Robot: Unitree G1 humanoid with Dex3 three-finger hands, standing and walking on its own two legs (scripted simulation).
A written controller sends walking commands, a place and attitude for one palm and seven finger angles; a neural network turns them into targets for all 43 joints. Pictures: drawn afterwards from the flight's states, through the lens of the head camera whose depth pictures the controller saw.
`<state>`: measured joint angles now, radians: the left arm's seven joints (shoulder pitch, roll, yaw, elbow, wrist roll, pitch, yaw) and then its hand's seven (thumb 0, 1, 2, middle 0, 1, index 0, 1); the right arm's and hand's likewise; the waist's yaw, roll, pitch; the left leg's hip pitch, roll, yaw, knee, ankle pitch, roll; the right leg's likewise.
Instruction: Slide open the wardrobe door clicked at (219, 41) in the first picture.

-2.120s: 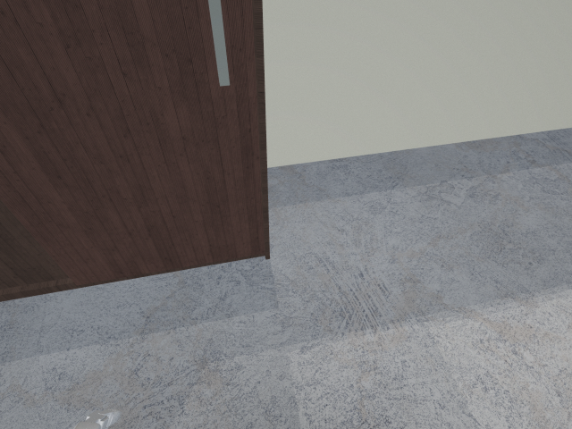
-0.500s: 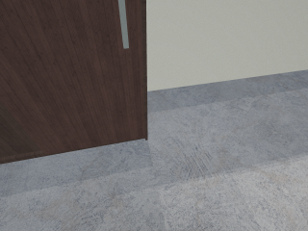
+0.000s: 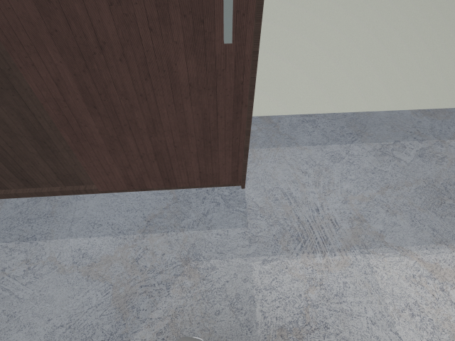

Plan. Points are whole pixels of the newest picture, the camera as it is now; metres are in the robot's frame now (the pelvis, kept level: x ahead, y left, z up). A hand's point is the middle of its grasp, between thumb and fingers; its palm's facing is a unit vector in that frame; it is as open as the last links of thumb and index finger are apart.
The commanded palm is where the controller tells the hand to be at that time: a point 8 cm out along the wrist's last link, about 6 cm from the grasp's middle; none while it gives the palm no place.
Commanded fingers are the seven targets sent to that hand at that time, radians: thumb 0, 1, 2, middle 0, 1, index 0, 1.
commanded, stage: turn to face it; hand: right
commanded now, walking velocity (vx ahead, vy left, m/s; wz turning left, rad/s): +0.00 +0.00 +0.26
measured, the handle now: out of the picture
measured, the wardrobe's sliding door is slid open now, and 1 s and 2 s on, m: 0.00 0.00 0.00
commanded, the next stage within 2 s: take the last steps up to it in 0.08 s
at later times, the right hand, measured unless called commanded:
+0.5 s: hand out of the picture +0.05 -0.19 -0.17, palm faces -0.08 +0.98 -0.17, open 7.4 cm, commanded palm none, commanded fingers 0.00 -0.90 -0.90 0.20 0.30 0.20 0.30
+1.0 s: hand (284, 260) +0.32 -0.11 -0.17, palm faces -0.30 +0.95 -0.13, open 7.4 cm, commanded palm none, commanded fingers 0.00 -0.90 -0.90 0.20 0.30 0.20 0.30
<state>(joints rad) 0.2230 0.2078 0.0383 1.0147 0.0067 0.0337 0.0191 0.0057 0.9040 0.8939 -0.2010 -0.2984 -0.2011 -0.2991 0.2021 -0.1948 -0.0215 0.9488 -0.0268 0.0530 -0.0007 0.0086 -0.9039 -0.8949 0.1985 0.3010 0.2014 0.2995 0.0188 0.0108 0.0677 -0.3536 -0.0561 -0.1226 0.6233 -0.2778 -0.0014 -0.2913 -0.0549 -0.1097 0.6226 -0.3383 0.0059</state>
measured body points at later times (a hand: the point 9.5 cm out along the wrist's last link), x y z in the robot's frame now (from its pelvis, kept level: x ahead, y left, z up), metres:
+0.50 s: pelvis +0.03 -0.01 +0.01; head +0.05 -0.02 +0.46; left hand +0.07 +0.24 -0.13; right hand +0.05 -0.24 -0.15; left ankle -0.01 +0.10 -0.73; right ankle +0.06 -0.11 -0.70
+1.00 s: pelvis +0.18 +0.03 +0.01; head +0.24 +0.03 +0.46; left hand -0.01 +0.17 -0.12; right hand +0.34 -0.16 -0.16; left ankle +0.26 +0.19 -0.70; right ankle +0.08 -0.11 -0.73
